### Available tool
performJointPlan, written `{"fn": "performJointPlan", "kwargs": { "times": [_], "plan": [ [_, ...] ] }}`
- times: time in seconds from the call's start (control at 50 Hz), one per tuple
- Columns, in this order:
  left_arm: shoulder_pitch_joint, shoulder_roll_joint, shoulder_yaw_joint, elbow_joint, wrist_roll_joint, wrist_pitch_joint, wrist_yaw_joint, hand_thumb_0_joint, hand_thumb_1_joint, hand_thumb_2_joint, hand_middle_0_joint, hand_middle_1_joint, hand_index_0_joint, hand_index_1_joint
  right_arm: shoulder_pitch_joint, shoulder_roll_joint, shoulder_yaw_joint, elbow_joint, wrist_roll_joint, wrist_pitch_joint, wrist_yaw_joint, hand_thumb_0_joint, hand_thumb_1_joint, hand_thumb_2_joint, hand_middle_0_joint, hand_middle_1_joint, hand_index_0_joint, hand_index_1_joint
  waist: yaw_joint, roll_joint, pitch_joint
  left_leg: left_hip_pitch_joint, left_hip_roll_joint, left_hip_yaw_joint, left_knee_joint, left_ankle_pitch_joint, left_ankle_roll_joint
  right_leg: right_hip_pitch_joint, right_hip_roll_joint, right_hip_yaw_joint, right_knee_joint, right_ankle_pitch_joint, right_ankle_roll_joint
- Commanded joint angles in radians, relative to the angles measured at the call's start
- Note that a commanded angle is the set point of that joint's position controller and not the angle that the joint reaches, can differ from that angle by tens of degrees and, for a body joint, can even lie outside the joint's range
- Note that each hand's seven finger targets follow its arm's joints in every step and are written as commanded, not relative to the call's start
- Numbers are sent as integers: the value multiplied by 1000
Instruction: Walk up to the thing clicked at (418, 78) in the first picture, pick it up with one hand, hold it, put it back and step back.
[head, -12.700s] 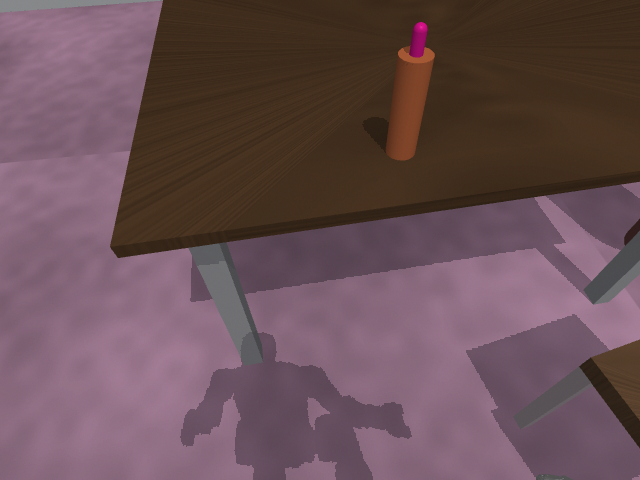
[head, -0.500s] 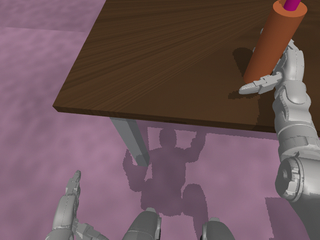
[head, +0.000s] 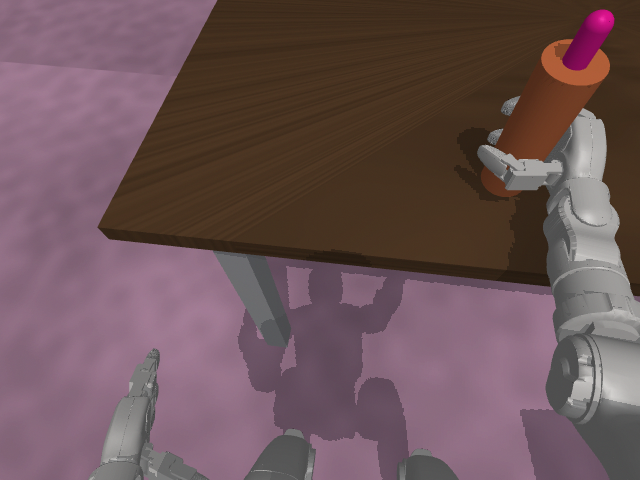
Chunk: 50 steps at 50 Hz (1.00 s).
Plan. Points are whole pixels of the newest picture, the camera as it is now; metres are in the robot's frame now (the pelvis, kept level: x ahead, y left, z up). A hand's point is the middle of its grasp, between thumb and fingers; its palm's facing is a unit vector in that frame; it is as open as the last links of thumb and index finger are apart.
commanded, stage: settle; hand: right
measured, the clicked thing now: (540, 117) +0.48 -0.17 +0.16
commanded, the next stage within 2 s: lift in 0.86 s
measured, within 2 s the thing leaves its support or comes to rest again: leaves its support in 0.62 s
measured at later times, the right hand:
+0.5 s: hand (514, 153) +0.47 -0.16 +0.10, palm faces +0.08 +1.00 -0.01, open 8.0 cm
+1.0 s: hand (547, 130) +0.47 -0.17 +0.15, palm faces +0.10 +1.00 -0.02, open 8.1 cm
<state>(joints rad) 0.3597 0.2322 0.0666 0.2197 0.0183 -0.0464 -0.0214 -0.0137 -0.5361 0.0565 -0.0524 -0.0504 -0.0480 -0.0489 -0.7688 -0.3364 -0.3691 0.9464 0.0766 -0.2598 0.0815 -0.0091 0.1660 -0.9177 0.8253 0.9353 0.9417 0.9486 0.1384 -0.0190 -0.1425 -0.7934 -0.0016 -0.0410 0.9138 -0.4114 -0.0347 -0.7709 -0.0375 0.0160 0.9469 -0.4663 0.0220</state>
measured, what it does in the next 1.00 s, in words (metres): stands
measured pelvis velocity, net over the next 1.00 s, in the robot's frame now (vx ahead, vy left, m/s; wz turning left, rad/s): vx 0.00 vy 0.00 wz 0.00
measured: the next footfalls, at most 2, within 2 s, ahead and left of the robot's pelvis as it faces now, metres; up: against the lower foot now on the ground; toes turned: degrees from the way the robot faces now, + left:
none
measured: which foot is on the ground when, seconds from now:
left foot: down 0.00-1.00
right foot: down 0.00-1.00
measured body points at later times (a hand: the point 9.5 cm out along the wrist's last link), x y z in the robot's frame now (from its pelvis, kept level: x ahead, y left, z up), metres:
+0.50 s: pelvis +0.01 +0.00 +0.02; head +0.07 +0.00 +0.46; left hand +0.15 +0.27 -0.03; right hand +0.46 -0.21 +0.11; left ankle +0.01 +0.14 -0.68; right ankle -0.01 -0.13 -0.68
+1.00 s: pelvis +0.00 +0.00 +0.03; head +0.05 -0.01 +0.48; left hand +0.15 +0.26 -0.03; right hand +0.45 -0.23 +0.15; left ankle +0.01 +0.14 -0.68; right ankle -0.01 -0.13 -0.68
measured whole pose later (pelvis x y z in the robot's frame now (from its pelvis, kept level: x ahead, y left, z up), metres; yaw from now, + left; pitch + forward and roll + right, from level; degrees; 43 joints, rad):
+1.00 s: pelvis +0.00 +0.00 +0.03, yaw +0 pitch +10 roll +1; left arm 0.30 0.23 0.03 0.38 -0.01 -0.12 0.06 -0.01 -0.55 0.07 -0.06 -0.05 -0.05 -0.06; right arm -0.76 -0.35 -0.29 0.88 0.11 -0.08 0.07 -0.01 0.23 -1.19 0.73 1.18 0.83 1.20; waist 0.10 -0.01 -0.07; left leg -0.56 0.01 -0.05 0.72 -0.33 -0.04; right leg -0.54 -0.03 0.00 0.75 -0.38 0.02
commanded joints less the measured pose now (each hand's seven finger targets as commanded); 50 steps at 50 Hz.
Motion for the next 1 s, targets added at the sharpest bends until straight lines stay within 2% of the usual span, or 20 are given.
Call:
{"fn": "performJointPlan", "kwargs": {
  "times": [0.0,0.16,0.38,0.42,0.48,0.54,0.58,0.64,0.68,0.7,0.74,0.76,0.78,0.8,0.84,0.86,0.88,0.9,0.94,0.98],
  "plan": [
    [31,156,95,-185,-8,-51,19,0,-575,66,-58,-52,-49,-61,-336,-176,-7,-126,-7,-39,6,0,-393,-1275,1361,1408,1384,1409,7,36,-352,264,-20,47,-91,385,30,166,21,-22,-105,360,-37],
    [-48,152,89,-216,-10,-71,26,0,-563,63,-56,-54,-50,-61,-544,-240,-27,-358,15,-34,23,0,-257,-1311,1368,1458,1405,1459,-14,-90,-552,318,-14,35,-90,475,35,327,25,-30,-103,467,-25],
    [-51,168,74,-157,-12,-92,62,0,-573,72,-54,-50,-45,-61,-709,-327,-36,-531,42,-31,-8,0,-214,-1273,1367,1434,1405,1435,-20,-70,-590,432,-3,29,-139,573,23,413,36,-39,-138,507,-32],
    [56,117,34,-45,-12,-86,59,0,-562,68,-54,-53,-47,-61,-565,-235,8,-395,46,-4,-8,0,-241,-1270,1351,1422,1387,1423,-12,-54,-449,367,-12,39,-154,525,30,389,36,-35,-156,493,-30],
    [-53,164,59,-115,-6,-103,75,0,-571,72,-54,-50,-45,-60,-753,-376,-40,-605,40,-31,-37,0,-243,-1276,1321,1412,1358,1412,-31,-126,-581,392,-10,36,-155,528,33,494,31,-33,-160,543,-25],
    [-47,115,25,-34,-13,-104,70,0,-563,68,-54,-53,-47,-60,-572,-204,37,-434,59,9,-37,0,-222,-1292,1297,1415,1337,1416,-25,-58,-414,376,-12,36,-182,484,33,398,34,-31,-188,467,-31],
    [-135,213,93,-150,-9,-120,92,0,-572,71,-53,-50,-44,-59,-837,-453,-73,-755,50,-31,-61,0,-218,-1298,1285,1414,1326,1415,-34,-142,-699,450,-8,31,-157,560,36,549,26,-27,-168,570,-24],
    [-9,104,14,16,-19,-103,84,0,-570,75,-50,-51,-41,-62,-508,-150,80,-397,67,44,-33,0,-243,-1339,1292,1444,1335,1445,-15,-74,-387,384,-13,42,-195,500,36,444,31,-28,-204,512,-23],
    [-212,183,57,-157,-22,-127,99,0,-581,75,-53,-47,-41,-59,-847,-419,-42,-758,61,-12,-52,0,-250,-1345,1315,1458,1358,1458,-45,-130,-684,470,-4,31,-184,565,36,559,24,-27,-194,588,-20],
    [-137,218,88,-78,-15,-122,108,0,-574,76,-50,-49,-39,-60,-742,-419,-38,-612,49,16,-53,0,-266,-1378,1306,1477,1351,1478,-38,-123,-633,453,-11,39,-179,568,36,563,23,-24,-190,598,-18],
    [39,76,-7,118,-21,-101,84,0,-560,65,-49,-54,-43,-60,-519,-155,79,-340,69,62,-21,0,-264,-1406,1323,1505,1369,1506,-11,-93,-316,367,-12,45,-216,478,39,438,25,-26,-227,513,-16],
    [-83,104,0,7,-26,-119,86,0,-569,68,-52,-51,-43,-61,-562,-158,78,-383,76,53,-13,0,-261,-1417,1308,1506,1356,1507,-9,-58,-396,381,-13,45,-220,492,33,464,20,-22,-229,533,-18],
    [-197,167,42,-116,-25,-137,98,0,-576,67,-51,-48,-41,-58,-862,-402,-36,-718,68,3,-29,0,-295,-1423,1333,1518,1379,1518,-36,-128,-641,458,-7,36,-208,549,33,576,18,-25,-214,604,-15],
    [-184,220,83,-87,-17,-135,107,0,-573,70,-52,-48,-42,-59,-812,-448,-51,-620,53,16,-37,0,-314,-1435,1327,1521,1374,1522,-40,-141,-658,465,-9,41,-199,563,34,600,20,-27,-204,613,-15],
    [53,108,21,136,-23,-107,87,0,-558,60,-50,-54,-45,-59,-546,-190,67,-347,71,67,-6,0,-307,-1466,1326,1547,1375,1547,-12,-88,-303,355,-17,53,-233,455,37,464,19,-22,-250,515,-13],
    [-64,109,5,30,-29,-123,83,0,-559,59,-52,-54,-47,-60,-534,-173,62,-291,79,70,0,0,-288,-1459,1309,1536,1360,1536,-13,-39,-321,373,-16,53,-251,445,28,463,19,-23,-255,496,-18],
    [-219,156,34,-116,-26,-147,93,0,-570,63,-52,-50,-44,-58,-856,-331,2,-641,80,12,-15,0,-305,-1451,1321,1533,1370,1533,-33,-104,-580,454,-11,45,-232,504,33,563,14,-21,-245,563,-13],
    [-197,205,78,-98,-22,-146,104,0,-567,62,-52,-48,-43,-57,-869,-426,-37,-634,62,14,-25,0,-342,-1460,1342,1545,1388,1546,-33,-124,-648,464,-12,48,-224,512,34,607,15,-23,-231,564,-16],
    [11,130,31,55,-27,-121,91,0,-558,59,-48,-53,-44,-58,-619,-256,26,-419,74,58,-9,0,-317,-1454,1333,1542,1380,1542,-26,-56,-364,421,-13,50,-245,470,34,471,26,-27,-267,473,-18],
    [-122,129,26,-39,-29,-141,92,0,-532,45,-41,-52,-47,-46,-755,-292,21,-562,76,33,-10,0,-233,-1398,1373,1535,1416,1536,-28,-90,-481,444,-10,46,-249,503,30,542,21,-29,-260,531,-16]
  ]
}}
